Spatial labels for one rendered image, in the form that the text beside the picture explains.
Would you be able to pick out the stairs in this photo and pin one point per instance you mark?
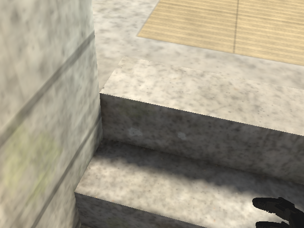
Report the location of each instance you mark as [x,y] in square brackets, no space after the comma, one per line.
[162,167]

